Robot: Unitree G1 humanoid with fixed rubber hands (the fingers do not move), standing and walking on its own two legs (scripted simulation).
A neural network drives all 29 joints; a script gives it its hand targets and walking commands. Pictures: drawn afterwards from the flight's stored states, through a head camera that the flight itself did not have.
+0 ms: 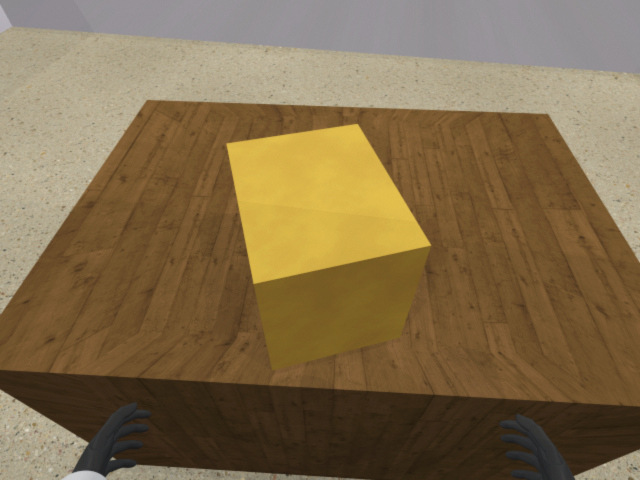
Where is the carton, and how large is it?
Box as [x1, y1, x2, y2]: [226, 124, 430, 370]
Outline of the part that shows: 357,124 226,143 253,283 272,370 399,337 430,244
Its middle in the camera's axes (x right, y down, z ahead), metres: -0.01 +0.01 +0.61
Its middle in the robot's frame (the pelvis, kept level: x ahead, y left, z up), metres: +0.46 +0.02 +0.01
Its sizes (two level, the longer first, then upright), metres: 0.266 0.210 0.231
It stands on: a pedestal, 0.65 m high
